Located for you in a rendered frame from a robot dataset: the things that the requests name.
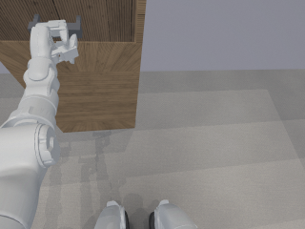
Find left robot upper arm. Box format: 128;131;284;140
0;123;61;229

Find drawer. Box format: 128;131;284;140
0;0;136;42

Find handle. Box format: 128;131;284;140
28;14;83;38

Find left robot thigh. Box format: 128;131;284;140
94;205;126;229

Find robot left forearm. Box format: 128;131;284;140
0;57;60;130

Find left robot hand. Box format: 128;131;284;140
30;19;79;67

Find right robot shin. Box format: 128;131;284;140
154;199;169;229

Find cabinet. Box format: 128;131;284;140
0;0;147;133

